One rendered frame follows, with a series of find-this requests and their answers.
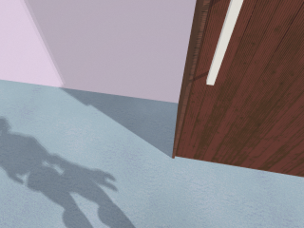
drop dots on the handle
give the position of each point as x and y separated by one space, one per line
223 40

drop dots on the wardrobe door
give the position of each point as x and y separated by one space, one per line
253 115

